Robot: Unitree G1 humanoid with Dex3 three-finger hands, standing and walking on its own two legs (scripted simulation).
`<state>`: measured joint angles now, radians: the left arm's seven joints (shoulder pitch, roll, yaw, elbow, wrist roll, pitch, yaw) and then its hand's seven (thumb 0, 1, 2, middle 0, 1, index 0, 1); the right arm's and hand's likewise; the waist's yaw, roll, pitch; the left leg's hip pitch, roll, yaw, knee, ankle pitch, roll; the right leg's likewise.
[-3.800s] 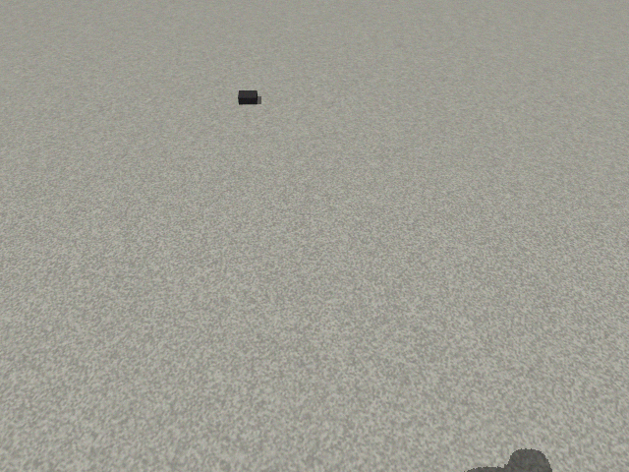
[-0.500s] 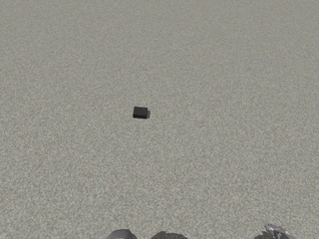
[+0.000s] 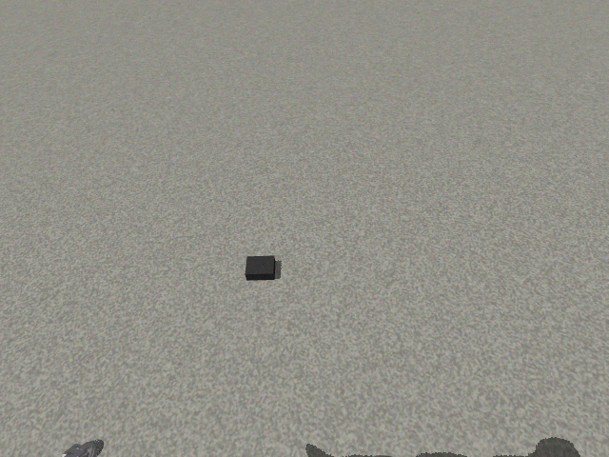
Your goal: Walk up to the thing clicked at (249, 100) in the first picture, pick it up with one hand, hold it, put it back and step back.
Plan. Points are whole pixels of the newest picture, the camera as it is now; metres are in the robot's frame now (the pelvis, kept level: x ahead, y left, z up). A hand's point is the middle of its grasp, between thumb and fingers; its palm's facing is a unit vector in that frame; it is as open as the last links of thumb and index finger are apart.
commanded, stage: walk up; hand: left
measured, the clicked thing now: (260, 268) +0.87 +0.22 -0.74
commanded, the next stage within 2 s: none
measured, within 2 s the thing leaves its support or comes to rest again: neither
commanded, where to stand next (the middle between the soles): +0.48 +0.06 m, yaw -1 degrees
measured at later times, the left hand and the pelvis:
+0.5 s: hand (102, 404) +0.22 +0.34 -0.15, palm faces -0.04 -0.94 -0.35, open 7.4 cm; pelvis +0.18 +0.06 +0.01, yaw +1 degrees
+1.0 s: hand (126, 301) +0.39 +0.34 -0.11, palm faces -0.02 -0.90 -0.43, open 7.4 cm; pelvis +0.35 +0.05 +0.01, yaw +0 degrees
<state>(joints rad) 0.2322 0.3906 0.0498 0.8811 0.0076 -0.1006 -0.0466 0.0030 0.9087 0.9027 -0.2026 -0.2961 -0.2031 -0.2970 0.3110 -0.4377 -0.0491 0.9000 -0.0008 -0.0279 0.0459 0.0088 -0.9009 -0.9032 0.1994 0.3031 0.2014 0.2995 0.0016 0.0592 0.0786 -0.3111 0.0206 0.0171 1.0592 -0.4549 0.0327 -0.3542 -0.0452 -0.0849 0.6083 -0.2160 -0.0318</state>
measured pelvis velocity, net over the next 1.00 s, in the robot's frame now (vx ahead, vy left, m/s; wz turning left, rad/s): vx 0.35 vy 0.05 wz -0.01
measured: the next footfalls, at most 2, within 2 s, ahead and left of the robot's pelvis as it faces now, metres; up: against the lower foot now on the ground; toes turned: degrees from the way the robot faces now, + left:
left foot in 0.30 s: +0.26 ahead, +0.17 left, +0.00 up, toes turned +7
right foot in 0.72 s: +0.40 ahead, -0.08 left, +0.00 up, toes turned -5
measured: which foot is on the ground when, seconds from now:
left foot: up 0.00-0.28, down 0.30-0.74, up 0.76-1.00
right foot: down 0.00-0.34, up 0.36-0.70, down 0.72-1.00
